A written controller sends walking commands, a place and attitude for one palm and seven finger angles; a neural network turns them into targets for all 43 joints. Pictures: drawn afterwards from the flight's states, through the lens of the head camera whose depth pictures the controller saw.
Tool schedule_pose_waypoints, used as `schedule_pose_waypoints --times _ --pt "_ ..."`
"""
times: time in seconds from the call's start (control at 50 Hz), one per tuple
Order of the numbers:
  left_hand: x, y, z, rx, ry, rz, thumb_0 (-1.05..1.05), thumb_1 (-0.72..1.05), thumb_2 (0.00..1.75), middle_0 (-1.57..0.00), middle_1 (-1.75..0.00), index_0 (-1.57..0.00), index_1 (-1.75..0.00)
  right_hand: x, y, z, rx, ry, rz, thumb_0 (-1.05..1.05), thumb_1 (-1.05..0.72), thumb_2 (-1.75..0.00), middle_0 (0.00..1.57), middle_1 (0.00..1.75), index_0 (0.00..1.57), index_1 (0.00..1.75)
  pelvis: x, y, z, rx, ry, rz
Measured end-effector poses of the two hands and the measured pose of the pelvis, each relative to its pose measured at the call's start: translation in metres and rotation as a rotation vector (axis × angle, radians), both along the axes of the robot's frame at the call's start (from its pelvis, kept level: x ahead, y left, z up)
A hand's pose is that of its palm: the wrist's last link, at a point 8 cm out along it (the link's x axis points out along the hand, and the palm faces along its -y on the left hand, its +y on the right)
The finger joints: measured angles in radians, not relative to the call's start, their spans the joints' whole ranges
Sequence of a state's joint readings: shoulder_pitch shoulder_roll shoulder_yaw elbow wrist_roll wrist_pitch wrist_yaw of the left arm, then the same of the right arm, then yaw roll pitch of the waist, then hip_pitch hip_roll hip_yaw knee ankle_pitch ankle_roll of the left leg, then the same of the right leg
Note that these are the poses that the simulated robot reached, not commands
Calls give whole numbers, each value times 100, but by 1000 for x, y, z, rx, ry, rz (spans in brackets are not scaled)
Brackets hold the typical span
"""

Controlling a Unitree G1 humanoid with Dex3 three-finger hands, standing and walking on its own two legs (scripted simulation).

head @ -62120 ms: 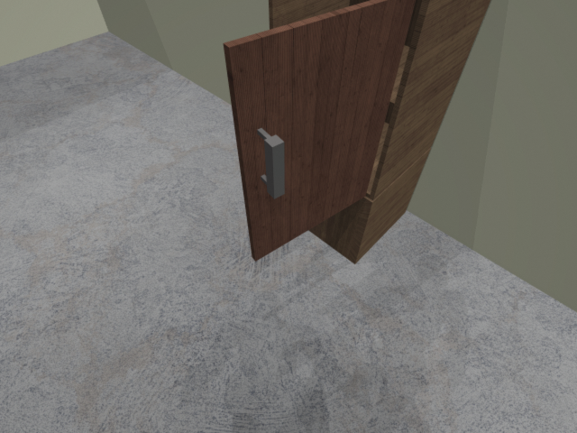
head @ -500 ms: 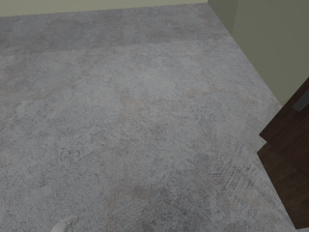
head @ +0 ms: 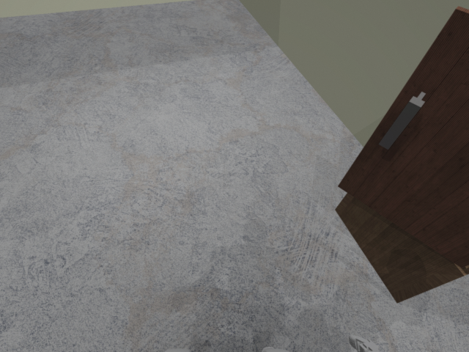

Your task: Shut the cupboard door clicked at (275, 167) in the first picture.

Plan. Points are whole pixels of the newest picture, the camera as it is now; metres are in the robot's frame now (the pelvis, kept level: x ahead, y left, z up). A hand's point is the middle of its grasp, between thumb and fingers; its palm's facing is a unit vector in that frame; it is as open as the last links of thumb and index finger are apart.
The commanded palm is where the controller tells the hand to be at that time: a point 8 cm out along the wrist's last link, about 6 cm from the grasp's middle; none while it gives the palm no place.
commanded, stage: turn to face it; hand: left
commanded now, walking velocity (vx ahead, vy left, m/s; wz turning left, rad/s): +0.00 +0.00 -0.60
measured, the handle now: (403, 120) +0.64 -0.35 +0.02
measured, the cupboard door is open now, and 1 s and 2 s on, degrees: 27 27 27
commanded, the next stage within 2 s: take the last steps up to it in 1.00 s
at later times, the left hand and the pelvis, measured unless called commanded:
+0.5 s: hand (171, 330) +0.17 +0.12 -0.14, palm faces -0.29 -0.91 -0.30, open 7.4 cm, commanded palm none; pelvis +0.01 -0.04 +0.01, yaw -18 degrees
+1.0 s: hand (167, 310) +0.20 +0.14 -0.16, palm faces -0.47 -0.86 -0.21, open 7.4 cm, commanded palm none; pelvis +0.04 -0.01 +0.01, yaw -32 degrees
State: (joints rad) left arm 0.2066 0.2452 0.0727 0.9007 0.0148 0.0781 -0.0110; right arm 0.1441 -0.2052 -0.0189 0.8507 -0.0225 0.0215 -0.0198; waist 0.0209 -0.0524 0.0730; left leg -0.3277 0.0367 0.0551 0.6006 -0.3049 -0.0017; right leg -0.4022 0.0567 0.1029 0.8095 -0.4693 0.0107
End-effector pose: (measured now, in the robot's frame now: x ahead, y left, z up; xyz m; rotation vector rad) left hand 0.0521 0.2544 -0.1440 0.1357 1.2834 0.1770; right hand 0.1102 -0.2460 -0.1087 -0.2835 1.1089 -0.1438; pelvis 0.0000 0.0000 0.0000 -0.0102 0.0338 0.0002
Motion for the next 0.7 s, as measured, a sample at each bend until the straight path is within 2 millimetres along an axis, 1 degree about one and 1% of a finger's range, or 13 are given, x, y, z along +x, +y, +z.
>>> schedule_pose_waypoints --times 0.1,0.16,0.2,0.28,0.32,0.36,0.38,0.42,0.48,0.58,0.64,0.7 --pt "20 13 9 7 7 -67 1 91 90 -20 -30 -20 -30 -25 6 8 -2 28 -53 1 -91 -90 20 30 20 30 2 4 9 -15 -6 -67" --pt "36 13 15 18 2 -109 1 91 90 -20 -30 -20 -30 -44 3 7 9 52 -107 1 -91 -90 20 30 21 30 3 3 12 -21 -6 -106" --pt "49 8 19 26 -4 -143 1 91 90 -20 -30 -20 -30 -59 -1 3 19 71 -148 1 -91 -90 20 30 21 30 4 1 12 -22 -7 -132" --pt "80 -13 25 45 -37 -229 1 91 90 -20 -30 -20 -30 -92 -16 -11 48 114 -236 1 -90 -90 20 30 21 30 4 -10 8 -14 -12 -187" --pt "97 -28 27 58 -64 -277 1 91 90 -20 -30 -20 -30 -109 -27 -22 64 133 -282 1 -90 -90 20 30 21 30 5 -18 3 -4 -15 -216" --pt "112 -45 27 75 -105 -321 1 91 90 -20 -30 -20 -30 -124 -40 -36 81 151 -324 1 -90 -90 20 30 21 30 6 -29 -6 8 -17 -239" --pt "117 -52 28 82 -122 -339 1 91 90 -20 -30 -20 -30 -131 -46 -42 84 165 -344 1 -90 -90 20 30 21 30 5 -32 -8 3 -18 -250" --pt "122 -66 34 89 -139 -364 1 91 90 -20 -30 -20 -30 -139 -55 -44 84 189 -374 1 -91 -90 20 30 20 30 5 -35 -6 6 -20 -264" --pt "122 -80 42 92 -128 -387 1 91 90 -20 -30 -20 -30 -140 -64 -37 84 182 -406 1 -91 -90 20 29 20 30 6 -40 3 23 -16 -300" --pt "122 -95 42 71 -95 -426 1 91 90 -20 -30 -20 -30 -128 -70 -21 82 116 -432 1 -91 -90 20 29 20 30 9 -46 12 38 -8 -349" --pt "123 -98 37 51 -83 -438 1 91 90 -20 -30 -20 -30 -118 -70 -15 73 84 -444 1 -91 -90 20 29 20 30 13 -45 13 32 -9 -374" --pt "124 -95 31 35 -66 -447 1 91 90 -20 -30 -20 -30 -106 -67 -10 60 53 -456 1 -91 -90 20 29 20 30 19 -40 12 24 -9 -401"
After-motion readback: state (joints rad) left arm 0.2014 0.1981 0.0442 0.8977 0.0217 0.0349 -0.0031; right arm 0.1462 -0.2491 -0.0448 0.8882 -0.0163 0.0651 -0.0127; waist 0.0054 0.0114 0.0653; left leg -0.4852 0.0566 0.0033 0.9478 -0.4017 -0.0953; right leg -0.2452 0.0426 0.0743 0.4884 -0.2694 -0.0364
